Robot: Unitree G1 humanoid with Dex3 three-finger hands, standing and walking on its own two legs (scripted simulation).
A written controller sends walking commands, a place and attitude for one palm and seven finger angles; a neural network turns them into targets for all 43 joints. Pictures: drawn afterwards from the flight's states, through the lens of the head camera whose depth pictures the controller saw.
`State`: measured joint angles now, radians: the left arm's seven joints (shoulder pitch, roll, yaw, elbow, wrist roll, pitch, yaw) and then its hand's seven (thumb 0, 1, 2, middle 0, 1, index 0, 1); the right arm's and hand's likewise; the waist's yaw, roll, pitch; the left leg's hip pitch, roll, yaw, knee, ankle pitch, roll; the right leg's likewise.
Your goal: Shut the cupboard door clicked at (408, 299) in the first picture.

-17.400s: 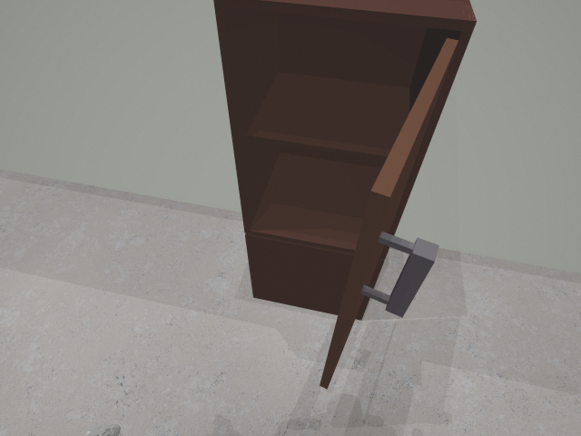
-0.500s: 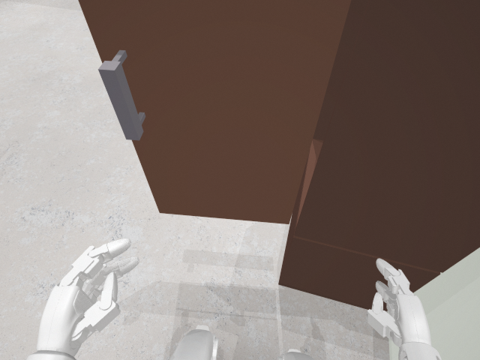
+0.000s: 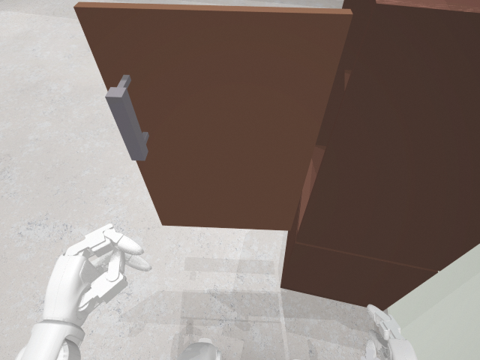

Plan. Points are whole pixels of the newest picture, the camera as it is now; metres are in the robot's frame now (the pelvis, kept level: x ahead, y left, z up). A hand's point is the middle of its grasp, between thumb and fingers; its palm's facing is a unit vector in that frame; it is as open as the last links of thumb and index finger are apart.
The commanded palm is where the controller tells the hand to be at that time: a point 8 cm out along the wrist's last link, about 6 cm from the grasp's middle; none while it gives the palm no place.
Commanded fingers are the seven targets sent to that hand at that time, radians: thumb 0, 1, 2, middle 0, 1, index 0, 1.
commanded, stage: raise the hand and make a fist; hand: left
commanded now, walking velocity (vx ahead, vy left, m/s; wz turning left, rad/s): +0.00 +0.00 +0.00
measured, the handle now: (132, 119) +0.47 +0.22 +0.14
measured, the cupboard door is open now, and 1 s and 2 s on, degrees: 100 100 100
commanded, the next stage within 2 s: bring the fist close to the handle in 0.96 s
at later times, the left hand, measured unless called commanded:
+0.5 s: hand (105, 250) +0.23 +0.19 +0.14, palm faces +0.02 -1.00 -0.05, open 3.1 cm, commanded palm +0.20 +0.24 +0.14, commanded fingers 0.00 0.90 0.90 -1.30 -1.50 -1.30 -1.50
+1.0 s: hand (116, 246) +0.23 +0.17 +0.15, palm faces +0.02 -1.00 -0.04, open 3.1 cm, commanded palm +0.20 +0.22 +0.15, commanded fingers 0.00 0.90 0.90 -1.30 -1.50 -1.30 -1.50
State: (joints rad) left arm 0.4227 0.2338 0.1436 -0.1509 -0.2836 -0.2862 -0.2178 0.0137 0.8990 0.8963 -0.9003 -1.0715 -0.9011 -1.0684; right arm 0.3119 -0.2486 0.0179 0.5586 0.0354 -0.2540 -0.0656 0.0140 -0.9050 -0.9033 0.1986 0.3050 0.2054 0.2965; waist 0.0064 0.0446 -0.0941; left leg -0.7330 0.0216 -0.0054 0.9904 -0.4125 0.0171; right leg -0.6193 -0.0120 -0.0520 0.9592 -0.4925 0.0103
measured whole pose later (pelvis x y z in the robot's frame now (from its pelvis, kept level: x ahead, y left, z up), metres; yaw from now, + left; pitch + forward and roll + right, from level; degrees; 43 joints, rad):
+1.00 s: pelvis +0.01 -0.02 +0.03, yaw +0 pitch +1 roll -1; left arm 0.30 0.25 0.19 -0.15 -0.30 -0.12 -0.24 0.01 0.90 0.90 -1.30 -1.50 -1.30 -1.50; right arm 0.26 -0.26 0.04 0.60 0.06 -0.27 -0.07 0.01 -0.91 -0.90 0.20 0.30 0.20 0.30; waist 0.03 0.05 -0.05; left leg -0.44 0.02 -0.01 0.73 -0.31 0.00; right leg -0.34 -0.01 -0.05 0.72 -0.40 -0.01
